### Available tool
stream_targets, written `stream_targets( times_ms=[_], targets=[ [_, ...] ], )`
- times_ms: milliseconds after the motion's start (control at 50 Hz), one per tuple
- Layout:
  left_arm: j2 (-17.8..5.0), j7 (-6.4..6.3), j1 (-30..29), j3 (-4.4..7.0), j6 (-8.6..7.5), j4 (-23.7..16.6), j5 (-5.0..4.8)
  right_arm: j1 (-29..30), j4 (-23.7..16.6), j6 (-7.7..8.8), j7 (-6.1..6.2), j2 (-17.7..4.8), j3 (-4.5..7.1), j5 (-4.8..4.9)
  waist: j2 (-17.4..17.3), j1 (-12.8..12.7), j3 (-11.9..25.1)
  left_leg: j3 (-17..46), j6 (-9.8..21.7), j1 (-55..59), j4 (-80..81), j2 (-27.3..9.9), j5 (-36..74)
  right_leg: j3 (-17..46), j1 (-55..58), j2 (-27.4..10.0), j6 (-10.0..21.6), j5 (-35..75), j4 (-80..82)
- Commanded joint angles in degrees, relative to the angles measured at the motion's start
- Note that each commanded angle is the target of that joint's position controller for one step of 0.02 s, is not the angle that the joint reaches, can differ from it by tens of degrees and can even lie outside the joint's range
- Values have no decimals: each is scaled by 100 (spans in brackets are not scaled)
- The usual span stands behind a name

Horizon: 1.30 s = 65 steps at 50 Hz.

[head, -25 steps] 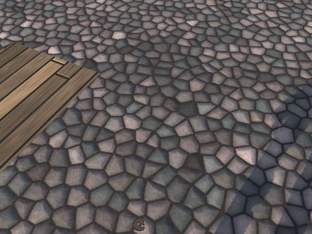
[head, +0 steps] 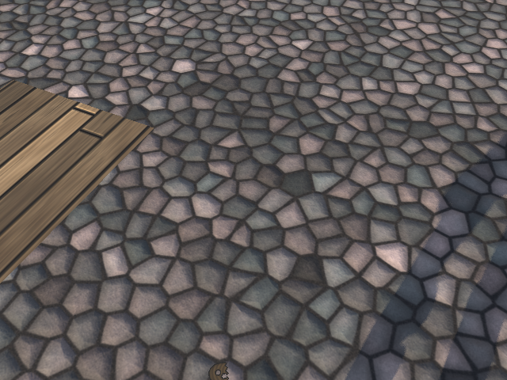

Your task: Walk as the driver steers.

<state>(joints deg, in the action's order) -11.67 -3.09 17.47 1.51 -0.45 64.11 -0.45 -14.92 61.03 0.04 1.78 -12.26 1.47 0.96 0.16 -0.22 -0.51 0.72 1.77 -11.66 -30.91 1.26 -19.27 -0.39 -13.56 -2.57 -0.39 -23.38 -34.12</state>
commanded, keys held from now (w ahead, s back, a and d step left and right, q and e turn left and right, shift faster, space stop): w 0.66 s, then w+e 0.34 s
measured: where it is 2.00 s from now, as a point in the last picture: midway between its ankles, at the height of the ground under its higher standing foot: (337, 226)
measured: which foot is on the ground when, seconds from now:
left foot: down 0.00-0.14, up 0.16-0.60, down 0.62-1.00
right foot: down 0.00-0.64, up 0.66-1.00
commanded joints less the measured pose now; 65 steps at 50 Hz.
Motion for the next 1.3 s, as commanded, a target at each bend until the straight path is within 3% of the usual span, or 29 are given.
stream_targets(
  times_ms=[20, 80, 140, 160, 180, 200, 240, 280, 320, 420, 540, 580, 620, 640, 660, 700, 720, 780, 840, 960, 1060, 1120, 1160, 1180, 1200, 1220, 1240, 1260, 1300],
  targets=[
    [-286, 88, -193, 39, -252, -394, -54, -550, -107, 164, 9, -1205, 294, 60, -1136, 248, -882, 2649, 1211, -504, 2214, -1758, -3212, -253, -1261, 171, 256, -348, -1230],
    [-344, 223, -90, 79, -456, -494, -157, -13, -352, 309, -22, -1047, 269, 102, -919, -85, -898, 2385, 1069, -494, 2087, -1813, -2212, 51, -1198, -155, 590, -633, -808],
    [-444, 253, 1300, 226, -497, 105, -31, 478, -543, 283, -61, -798, 206, 126, -120, -660, -407, 642, 451, -1677, 454, -640, -715, -100, 1482, 164, 471, 842, 865],
    [-870, 226, 2035, 330, -480, 164, -28, 482, -624, 337, -103, -386, 85, -2, 1308, -813, 1, -187, 60, -2321, -1695, -95, -530, 1709, 2175, -1045, 778, 285, 1707],
    [-1325, 311, 2278, 368, -554, 135, 17, 458, -812, 439, -86, -350, 108, 100, 2039, -721, -52, 1, 58, -3339, -2939, 257, -1317, 4009, 2227, -2046, 1568, -782, 2589],
    [-980, 322, 1718, 251, -640, 0, 37, 550, -823, 518, -95, -536, 139, 213, 1157, -448, -590, 390, 178, -3798, -3767, -194, -1038, 4057, 1867, -2153, 1651, -1179, 2628],
    [-681, 373, 1035, 144, -694, -259, 8, 507, -720, 625, -159, -608, 170, 162, 472, -212, -763, 349, 337, -3951, -3781, -599, 170, 2662, 1712, -1595, 1222, -362, 2595],
    [-474, 387, 1017, 64, -633, -313, 42, 643, -720, 647, -210, -726, 258, 49, 436, -184, -655, 198, 284, -3618, -3210, -781, 778, 1672, 1668, -1227, 951, 1174, 2627],
    [-490, 340, 1348, 43, -563, -259, 80, 769, -750, 598, -284, -461, 225, 38, 638, -221, -482, -66, 159, -3428, -2829, -727, 1028, 1068, 1739, -1024, 924, 2572, 2530],
    [-743, 179, 1409, 78, -491, -393, 76, 2042, -1236, 532, -328, -230, 95, 55, 451, -413, -736, -386, -61, -2872, -932, -462, 1940, 467, 1160, -819, 944, 2740, 2895],
    [-853, 161, 1497, 203, -457, -321, -25, 2573, -1585, 601, -469, -479, 110, 100, 539, -240, -818, -369, 283, -2412, 67, -303, 1964, 235, 1882, -1187, 892, 3764, 2596],
    [-1013, 156, 1323, 274, -395, -387, 12, 1953, -1475, 622, -458, -777, 258, 90, 784, 174, -215, -541, 480, -1447, 22, 13, 1633, 145, 2200, -1235, 769, 5864, 1710],
    [-980, 176, 1056, 247, -324, -542, 72, 2, -923, 573, -360, -1244, 516, 97, 786, 1091, 950, -220, 865, 1326, -78, -177, 1661, -56, 1044, -883, 482, 6005, -642],
    [-317, 255, 1601, 76, -399, -661, 76, -955, -745, 527, -306, -1732, 639, -92, -464, 917, 1978, 2347, 1738, 3655, 105, -1775, 510, -161, -1261, 4, 138, 3225, -3009],
    [-74, 311, 1642, -18, -587, -586, -32, -974, -665, 505, -321, -1472, 529, -80, -1230, 817, 2528, 4480, 2095, 3893, 1318, -2466, -152, 646, -2126, 652, 123, -754, -4381],
    [-748, 288, 593, 178, -741, -924, -317, 195, -833, 582, -338, -825, 336, -4, -541, 550, 786, 2723, 1450, 2009, 1625, -2065, 190, 732, -2716, -50, 373, -114, -4700],
    [-735, 218, 384, 224, -716, -962, -274, 588, -855, 650, -374, -647, 280, -53, -90, 306, 395, 2032, 1259, 1063, 1823, -1871, 746, 632, -2419, -313, 392, 330, -4290],
    [-359, 147, 762, 279, -413, -874, -188, 728, -678, 751, -406, -437, 227, -154, -396, -138, 69, 888, 1061, -207, 2306, -1490, 1159, 692, -1575, -634, 429, 663, -3664],
    [-470, 127, 261, 336, -292, -1143, -140, 538, -525, 787, -295, -682, 271, -165, -389, -167, -270, 318, 1079, -357, 2596, -1457, 1445, 733, -2159, -680, 326, 1230, -3132],
    [-411, 330, -955, 286, -388, -1607, -68, 102, -498, 731, -94, -928, 287, -153, -173, 177, -385, -608, 827, 298, 2618, -1324, 2116, 324, -2533, -495, 240, 2938, -1121],
    [-323, 549, -1863, 186, -381, -2143, -76, -555, -363, 523, -54, -1103, 336, -56, -87, 497, -591, -878, 737, 1608, 2124, -1689, 2693, -97, -3022, -349, 382, 2432, -296],
    [-567, 667, -1668, 284, -355, -2356, -100, -376, -501, 376, -19, -1306, 403, -36, -408, 188, -251, -1148, 544, 1949, 1178, -1794, 5068, -551, -2290, 71, 659, 1552, -175],
    [-1053, 664, -340, 549, -332, -2127, -128, -149, -645, 281, 22, -1391, 419, -34, -510, -590, 529, -1380, 308, 1532, -724, -1584, 6183, -743, -402, 584, 996, 1575, 141],
    [-1567, 541, 624, 771, -285, -1929, -117, -166, -778, 317, 26, -1302, 368, -77, -18, -989, 1105, -1398, 45, 197, -2431, -1353, 4758, 280, 1404, 97, 1336, 1594, 355],
    [-2153, 475, 545, 878, -279, -2055, -132, -568, -1112, 525, -75, -434, 107, -188, 1559, -405, 1690, -1059, -375, -2539, -4902, 42, -430, 3819, 3479, -1531, 2527, 1010, 1029],
    [-1762, 475, 802, 714, -314, -2101, -14, -224, -1202, 839, -208, -864, 166, -4, 954, -664, 2430, 456, -190, -3199, -5435, 82, -1211, 4947, 3922, -1834, 2656, 870, 1724],
    [-1360, 456, 659, 612, -352, -2082, 49, 342, -1381, 960, -266, -1085, 237, 210, 724, -727, 1737, 536, -9, -3621, -5348, -242, -842, 3905, 3536, -1565, 2272, 1194, 1651],
    [-1169, 469, 216, 557, -403, -2139, -4, 450, -1413, 995, -249, -1002, 214, 159, 126, -428, 1025, 490, 42, -3505, -4686, -534, -383, 3011, 2520, -1275, 2025, 1815, 1672],
    [-907, 450, -447, 450, -423, -2363, 36, 367, -1339, 854, -177, -1048, 307, -38, -115, 10, 534, 445, -35, -2652, -3842, -851, -42, 2207, 1033, -926, 1802, 2642, 1910]
  ],
)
